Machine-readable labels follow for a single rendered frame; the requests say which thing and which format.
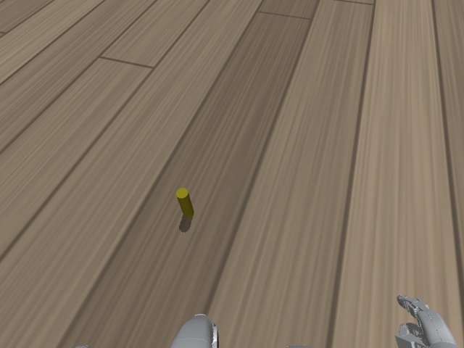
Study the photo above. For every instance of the right robot hand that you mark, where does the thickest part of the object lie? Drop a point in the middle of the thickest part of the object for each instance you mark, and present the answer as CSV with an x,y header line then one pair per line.
x,y
431,329

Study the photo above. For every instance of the can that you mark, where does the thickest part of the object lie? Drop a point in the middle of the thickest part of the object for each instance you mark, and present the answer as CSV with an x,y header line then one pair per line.
x,y
185,202

